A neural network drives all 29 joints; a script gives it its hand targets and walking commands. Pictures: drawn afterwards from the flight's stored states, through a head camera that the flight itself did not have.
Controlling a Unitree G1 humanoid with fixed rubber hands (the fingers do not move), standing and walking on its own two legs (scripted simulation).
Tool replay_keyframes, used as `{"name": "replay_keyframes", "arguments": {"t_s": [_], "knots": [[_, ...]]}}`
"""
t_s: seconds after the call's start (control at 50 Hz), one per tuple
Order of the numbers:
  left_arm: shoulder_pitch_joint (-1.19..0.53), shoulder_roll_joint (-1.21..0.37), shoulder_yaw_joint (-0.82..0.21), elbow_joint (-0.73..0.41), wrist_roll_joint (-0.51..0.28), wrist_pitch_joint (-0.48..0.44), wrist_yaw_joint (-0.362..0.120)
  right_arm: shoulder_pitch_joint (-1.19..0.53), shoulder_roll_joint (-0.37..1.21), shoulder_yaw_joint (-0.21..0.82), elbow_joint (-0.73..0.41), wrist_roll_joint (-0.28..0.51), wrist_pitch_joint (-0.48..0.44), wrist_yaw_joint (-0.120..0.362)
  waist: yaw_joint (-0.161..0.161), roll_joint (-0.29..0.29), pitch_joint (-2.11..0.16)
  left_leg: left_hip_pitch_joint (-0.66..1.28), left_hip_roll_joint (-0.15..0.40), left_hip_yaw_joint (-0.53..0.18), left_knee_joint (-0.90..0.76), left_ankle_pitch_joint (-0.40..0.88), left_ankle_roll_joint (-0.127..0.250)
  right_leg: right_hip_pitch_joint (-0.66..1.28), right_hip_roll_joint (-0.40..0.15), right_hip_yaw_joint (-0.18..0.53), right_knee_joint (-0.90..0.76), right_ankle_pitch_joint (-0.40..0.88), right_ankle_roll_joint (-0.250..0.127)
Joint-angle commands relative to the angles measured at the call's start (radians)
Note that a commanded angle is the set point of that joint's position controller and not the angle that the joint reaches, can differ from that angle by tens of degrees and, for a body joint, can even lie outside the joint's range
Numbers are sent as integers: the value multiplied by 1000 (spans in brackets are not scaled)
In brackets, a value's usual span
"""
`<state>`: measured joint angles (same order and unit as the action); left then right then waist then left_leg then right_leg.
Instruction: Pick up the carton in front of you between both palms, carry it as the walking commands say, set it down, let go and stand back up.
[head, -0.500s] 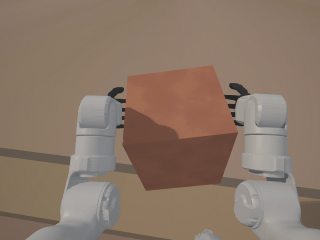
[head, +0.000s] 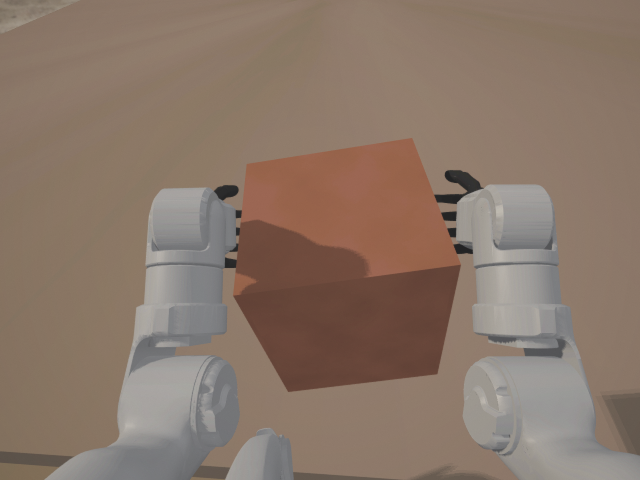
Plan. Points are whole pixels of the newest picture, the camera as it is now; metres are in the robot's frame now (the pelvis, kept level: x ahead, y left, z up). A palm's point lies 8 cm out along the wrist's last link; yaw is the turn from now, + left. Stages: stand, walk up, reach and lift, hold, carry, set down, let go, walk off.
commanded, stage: carry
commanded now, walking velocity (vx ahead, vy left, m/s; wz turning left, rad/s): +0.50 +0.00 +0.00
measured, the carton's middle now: (346, 273) +0.38 +0.00 +0.10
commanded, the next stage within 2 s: none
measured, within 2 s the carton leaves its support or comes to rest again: neither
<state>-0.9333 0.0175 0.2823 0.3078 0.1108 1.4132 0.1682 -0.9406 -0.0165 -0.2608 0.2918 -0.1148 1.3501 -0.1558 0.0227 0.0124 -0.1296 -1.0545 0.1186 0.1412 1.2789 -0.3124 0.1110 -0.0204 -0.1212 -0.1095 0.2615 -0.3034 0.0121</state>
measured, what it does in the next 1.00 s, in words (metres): climbs: left foot 0.10 m higher, then right foot 0.10 m higher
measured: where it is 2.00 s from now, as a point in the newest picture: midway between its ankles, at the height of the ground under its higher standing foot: (352, 253)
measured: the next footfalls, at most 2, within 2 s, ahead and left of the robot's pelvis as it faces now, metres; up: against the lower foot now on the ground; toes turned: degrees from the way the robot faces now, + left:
left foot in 0.04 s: +0.24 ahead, +0.13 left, +0.10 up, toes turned +8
right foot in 0.62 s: +0.58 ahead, -0.11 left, +0.21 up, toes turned -6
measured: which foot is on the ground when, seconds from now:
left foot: up 0.00-0.02, down 0.04-0.64, up 0.66-1.00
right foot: down 0.00-0.06, up 0.08-0.60, down 0.62-1.00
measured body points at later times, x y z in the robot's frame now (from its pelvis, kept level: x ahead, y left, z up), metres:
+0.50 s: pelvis +0.27 +0.02 +0.10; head +0.27 +0.05 +0.55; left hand +0.66 +0.17 +0.28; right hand +0.64 -0.13 +0.29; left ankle +0.20 +0.13 -0.64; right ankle +0.42 -0.11 -0.43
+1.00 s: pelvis +0.52 -0.04 +0.19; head +0.56 -0.04 +0.64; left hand +0.92 +0.13 +0.37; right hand +0.93 -0.17 +0.36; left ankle +0.62 +0.10 -0.45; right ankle +0.54 -0.11 -0.54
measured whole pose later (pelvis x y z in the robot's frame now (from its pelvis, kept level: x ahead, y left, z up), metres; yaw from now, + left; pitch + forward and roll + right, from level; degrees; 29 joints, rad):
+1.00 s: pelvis +0.52 -0.04 +0.19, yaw +2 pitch +5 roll +0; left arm -0.99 -0.03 0.30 0.20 0.11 1.36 0.24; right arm -0.94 0.01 -0.31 0.12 -0.13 1.38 -0.15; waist 0.04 0.02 -0.02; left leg -0.83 0.08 0.03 1.15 -0.27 0.04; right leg -0.39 0.01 -0.16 0.59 -0.29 -0.09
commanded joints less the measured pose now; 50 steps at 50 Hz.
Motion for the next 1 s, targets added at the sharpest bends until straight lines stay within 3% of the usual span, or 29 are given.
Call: {"name": "replay_keyframes", "arguments": {"t_s": [0.0,0.02,0.04,0.06,0.08,0.1,0.14,0.16,0.18,0.22,0.26,0.28,0.32,0.36,0.38,0.44,0.5,0.52,0.56,0.58,0.6,0.62,0.64,0.66,0.7,0.74,0.82,0.9,0.98], "knots": [[-804,-1076,-409,-109,-488,-71,-312,-688,1171,453,-15,485,-8,230,-123,-319,-354,536,-165,160,-281,91,31,28,-86,-74,214,1361,-131],[-811,-1069,-406,-123,-485,-73,-305,-695,1184,452,-37,498,-13,231,-195,-247,-433,731,-222,166,-537,174,11,39,-48,-115,484,1324,-85],[-817,-1068,-410,-137,-471,-76,-295,-714,1188,463,-64,510,-19,235,-200,-90,-507,1022,-154,-49,-681,264,4,-160,16,-12,771,909,-33],[-775,-1090,-402,-144,-458,-79,-287,-747,1167,475,-94,532,-28,238,-128,310,-672,1384,230,-720,-782,494,187,-571,181,59,1186,-53,39],[-790,-1032,-386,-177,-424,-82,-271,-752,1213,476,-118,564,-35,249,-130,254,-722,1302,196,-844,-824,450,237,-606,201,261,1441,-16,-1],[-819,-1066,-397,-201,-421,-77,-257,-813,1211,491,-205,578,-39,256,-115,159,-658,1259,172,-729,-752,364,216,-696,177,278,1526,30,-36],[-851,-1059,-433,-289,-419,-73,-236,-884,1235,528,-332,602,-34,255,-79,79,-499,1145,149,-574,-754,262,126,-788,104,225,1474,68,-76],[-858,-1049,-448,-332,-419,-73,-225,-874,1234,547,-356,606,-29,254,-80,131,-502,1149,163,-543,-779,218,131,-819,97,209,1487,31,-84],[-871,-1045,-472,-376,-422,-69,-215,-849,1223,548,-364,595,-24,252,-86,127,-500,1174,163,-518,-789,183,130,-856,88,197,1472,17,-94],[-854,-1030,-513,-422,-429,-61,-205,-783,1182,546,-376,568,-8,244,-95,75,-478,1196,176,-493,-814,153,150,-935,77,154,1381,-68,-95],[-798,-1020,-536,-399,-427,-49,-204,-734,1140,559,-362,540,10,240,-98,49,-479,1221,177,-444,-810,248,153,-983,60,116,1303,-72,-91],[-772,-1019,-548,-381,-425,-44,-207,-703,1121,560,-342,525,18,241,-113,111,-476,1258,196,-437,-826,295,177,-1062,69,88,1407,-95,-96],[-747,-1021,-571,-322,-432,-29,-217,-648,1088,556,-271,498,28,248,-150,127,-444,1381,248,-492,-861,278,213,-1311,49,95,1622,-186,-107],[-735,-1036,-574,-254,-440,-20,-232,-656,1077,552,-227,488,31,261,-144,76,-361,1405,245,-470,-898,162,182,-1466,24,113,1696,-213,-106],[-742,-1037,-575,-228,-440,-20,-237,-669,1078,544,-210,490,30,268,-118,58,-318,1332,199,-421,-922,97,141,-1437,7,94,1602,-189,-104],[-724,-1063,-538,-138,-445,-26,-247,-699,1085,511,-165,493,28,290,-73,115,-237,1101,114,-256,-1040,112,98,-1212,3,4,1347,-69,-85],[-708,-1123,-505,-58,-465,-36,-261,-680,1090,462,-107,479,16,297,-52,193,-200,985,93,-91,-1146,394,78,-905,17,-79,990,14,-112],[-714,-1141,-496,-47,-478,-44,-265,-699,1083,447,-106,472,10,297,-34,197,-204,975,81,-37,-1125,565,57,-790,46,-116,866,49,-125],[-714,-1165,-475,-20,-498,-54,-269,-698,1084,431,-93,464,3,289,8,231,-247,1068,105,16,-969,1136,20,-645,134,-193,737,23,-134],[-697,-1173,-461,-5,-505,-57,-272,-706,1074,413,-100,455,0,282,58,278,-305,1125,113,38,-807,1359,-7,-542,177,-213,670,-25,-128],[-703,-1191,-458,-5,-516,-65,-278,-702,1060,403,-101,442,-5,274,129,256,-402,1072,79,63,-536,1353,-51,-285,196,-152,503,23,-124],[-726,-1186,-459,-31,-533,-76,-285,-704,1058,388,-104,428,-14,265,119,85,-476,796,-17,9,-242,947,-90,-65,71,251,293,-148,-180],[-796,-1184,-469,-74,-550,-90,-292,-727,1077,385,-140,413,-20,257,73,-349,-566,479,-217,-78,153,17,-134,137,-193,796,140,61,-325],[-824,-1210,-464,-85,-577,-91,-300,-773,1042,379,-150,393,-26,243,52,-269,-615,434,-194,-293,371,-1,-84,153,-167,778,182,232,-330],[-885,-1212,-482,-182,-609,-101,-306,-800,1070,399,-212,411,-26,223,49,-115,-519,312,-142,-255,427,12,-34,94,-130,602,291,280,-263],[-917,-1239,-489,-234,-617,-94,-303,-838,1062,416,-266,417,-23,205,26,-120,-485,271,-100,-233,354,6,-14,62,-107,474,278,147,-229],[-878,-1182,-497,-296,-574,-63,-274,-814,1057,466,-309,423,-2,191,38,-56,-470,191,-72,-194,157,-143,-37,95,-162,450,207,125,-274],[-777,-1138,-497,-202,-507,-32,-269,-726,1067,488,-211,422,19,208,42,-96,-458,113,-29,-153,0,-13,-52,146,-164,359,190,254,-302],[-733,-1139,-474,-93,-471,-36,-292,-724,1109,489,-116,434,21,238,43,-108,-364,152,-12,-108,-244,122,-83,99,-121,240,142,317,-269]]}}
